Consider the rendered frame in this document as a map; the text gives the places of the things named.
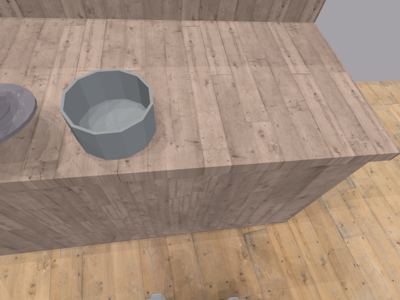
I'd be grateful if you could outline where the lid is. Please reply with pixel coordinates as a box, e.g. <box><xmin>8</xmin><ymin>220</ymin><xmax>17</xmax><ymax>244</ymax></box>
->
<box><xmin>0</xmin><ymin>83</ymin><xmax>37</xmax><ymax>143</ymax></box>

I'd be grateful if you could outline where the table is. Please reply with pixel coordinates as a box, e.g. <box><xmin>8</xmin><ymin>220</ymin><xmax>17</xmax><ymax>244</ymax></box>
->
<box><xmin>0</xmin><ymin>0</ymin><xmax>400</xmax><ymax>256</ymax></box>

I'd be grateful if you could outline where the pot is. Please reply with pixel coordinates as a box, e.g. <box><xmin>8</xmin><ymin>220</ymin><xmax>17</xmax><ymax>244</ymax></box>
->
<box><xmin>59</xmin><ymin>69</ymin><xmax>156</xmax><ymax>160</ymax></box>

